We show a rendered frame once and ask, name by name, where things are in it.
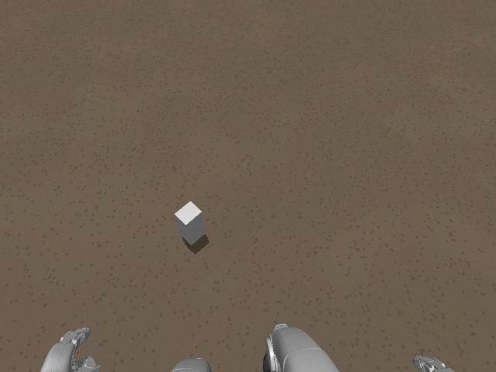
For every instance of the carton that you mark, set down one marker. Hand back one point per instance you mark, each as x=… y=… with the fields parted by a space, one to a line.
x=190 y=223

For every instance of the left robot hand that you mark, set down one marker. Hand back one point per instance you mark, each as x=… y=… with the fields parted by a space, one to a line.
x=61 y=356

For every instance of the right robot hand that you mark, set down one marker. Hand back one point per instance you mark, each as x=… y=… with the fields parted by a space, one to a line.
x=426 y=364

